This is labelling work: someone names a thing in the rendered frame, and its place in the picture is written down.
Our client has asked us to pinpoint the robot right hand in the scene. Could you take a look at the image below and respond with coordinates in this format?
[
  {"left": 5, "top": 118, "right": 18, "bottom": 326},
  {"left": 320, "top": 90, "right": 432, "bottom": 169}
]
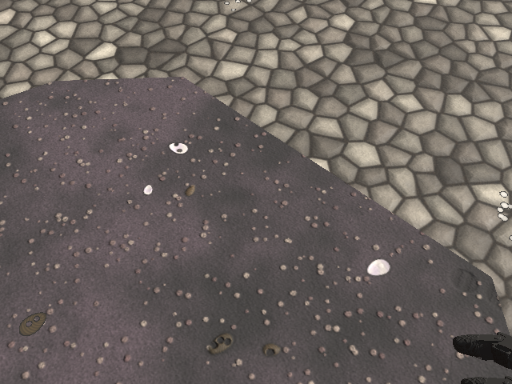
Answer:
[{"left": 453, "top": 332, "right": 512, "bottom": 384}]

